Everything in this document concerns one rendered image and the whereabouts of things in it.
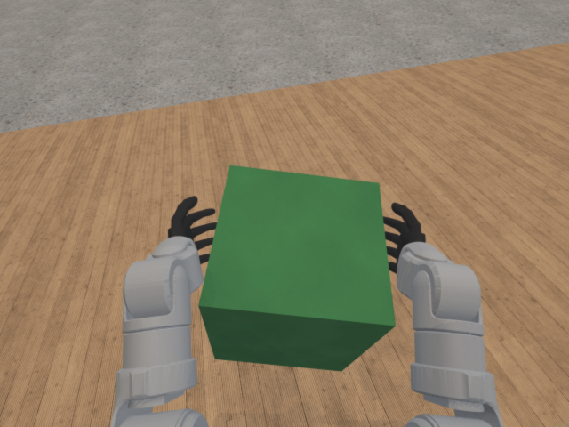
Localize right robot hand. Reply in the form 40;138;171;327
383;203;426;274

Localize robot left upper arm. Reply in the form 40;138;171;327
119;408;209;427

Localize carton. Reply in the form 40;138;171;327
198;165;396;371

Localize robot left forearm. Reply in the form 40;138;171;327
110;236;204;427

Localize left robot hand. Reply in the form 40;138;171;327
168;196;217;264

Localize robot right forearm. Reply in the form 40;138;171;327
397;242;504;427

